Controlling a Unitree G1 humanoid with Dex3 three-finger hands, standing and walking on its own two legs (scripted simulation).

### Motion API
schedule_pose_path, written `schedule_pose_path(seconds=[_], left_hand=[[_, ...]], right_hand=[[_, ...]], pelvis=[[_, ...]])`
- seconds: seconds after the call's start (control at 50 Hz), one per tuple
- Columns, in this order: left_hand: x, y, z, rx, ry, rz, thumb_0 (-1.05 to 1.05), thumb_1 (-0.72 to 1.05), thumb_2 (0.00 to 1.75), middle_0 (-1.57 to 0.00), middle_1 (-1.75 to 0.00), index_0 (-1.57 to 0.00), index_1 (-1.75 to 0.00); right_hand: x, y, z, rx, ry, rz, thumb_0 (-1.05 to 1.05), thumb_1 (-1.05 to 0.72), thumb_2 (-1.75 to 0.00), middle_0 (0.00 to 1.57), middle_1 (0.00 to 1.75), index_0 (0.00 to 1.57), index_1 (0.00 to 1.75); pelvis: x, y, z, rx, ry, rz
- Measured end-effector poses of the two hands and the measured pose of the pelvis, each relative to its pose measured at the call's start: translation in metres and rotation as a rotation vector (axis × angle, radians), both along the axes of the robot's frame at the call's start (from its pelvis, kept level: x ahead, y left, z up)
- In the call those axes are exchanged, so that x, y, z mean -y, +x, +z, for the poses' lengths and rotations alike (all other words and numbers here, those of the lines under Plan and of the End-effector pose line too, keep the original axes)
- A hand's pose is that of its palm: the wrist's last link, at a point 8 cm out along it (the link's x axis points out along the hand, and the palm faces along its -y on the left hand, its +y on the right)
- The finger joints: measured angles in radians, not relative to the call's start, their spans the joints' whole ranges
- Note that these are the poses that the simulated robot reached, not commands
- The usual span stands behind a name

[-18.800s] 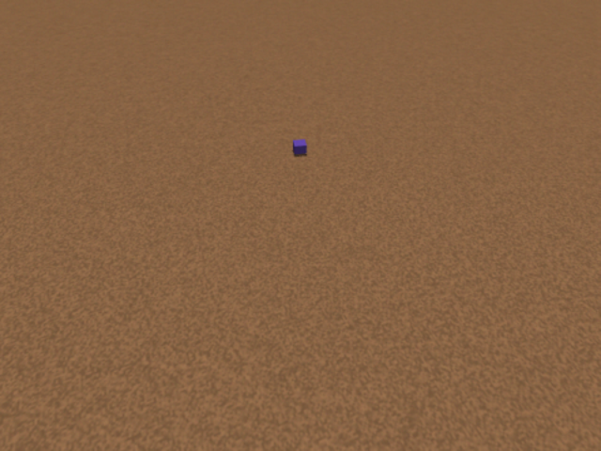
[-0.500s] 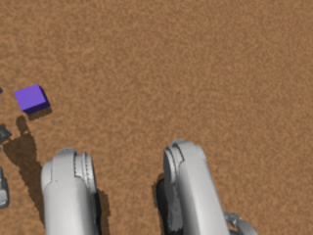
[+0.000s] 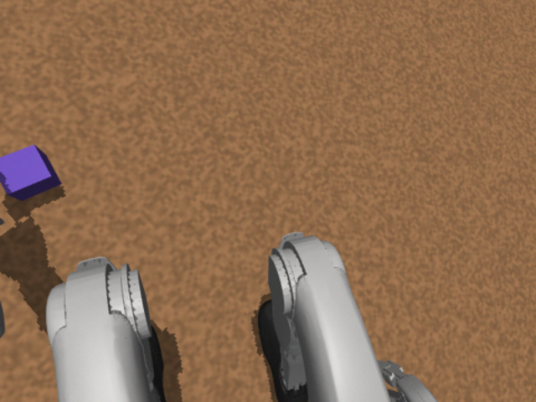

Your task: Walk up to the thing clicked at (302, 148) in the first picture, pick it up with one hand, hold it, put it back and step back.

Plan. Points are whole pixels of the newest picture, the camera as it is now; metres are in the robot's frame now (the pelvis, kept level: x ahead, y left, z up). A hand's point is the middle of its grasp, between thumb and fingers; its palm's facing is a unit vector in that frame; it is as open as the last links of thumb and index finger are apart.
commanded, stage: rise first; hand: left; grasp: from above
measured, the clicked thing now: (27, 173) +0.48 +0.35 -0.29
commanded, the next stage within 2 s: none
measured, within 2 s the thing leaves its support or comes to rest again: neither
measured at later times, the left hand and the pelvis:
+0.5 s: hand out of the picture +0.43 +0.38 -0.17, palm faces -0.32 -0.23 -0.92, open 12.6 cm; pelvis +0.00 +0.00 +0.00, yaw -1 degrees
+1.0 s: hand out of the picture +0.42 +0.39 -0.16, palm faces -0.35 -0.23 -0.91, open 12.7 cm; pelvis +0.00 +0.00 +0.00, yaw +0 degrees
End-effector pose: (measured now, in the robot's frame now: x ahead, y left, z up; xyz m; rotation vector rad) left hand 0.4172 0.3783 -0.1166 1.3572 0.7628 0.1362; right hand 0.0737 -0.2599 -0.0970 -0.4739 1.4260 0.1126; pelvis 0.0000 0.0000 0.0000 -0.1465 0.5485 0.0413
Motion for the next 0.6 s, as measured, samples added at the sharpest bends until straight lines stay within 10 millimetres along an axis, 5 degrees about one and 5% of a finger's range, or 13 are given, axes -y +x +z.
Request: schedule_pose_path(seconds=[0.6], left_hand=[[-0.003, 0.018, 0.007, 0.0, 0.01, 0.009, 0.0, -0.28, 0.75, -0.35, -0.79, -0.35, -0.79]], right_hand=[[-0.002, -0.008, 0.008, -0.008, 0.018, 0.002, 0.01, -0.91, -0.9, 0.2, 0.3, 0.2, 0.3]], pelvis=[[-0.002, 0.0, 0.002, -0.002, -0.012, -0.004]])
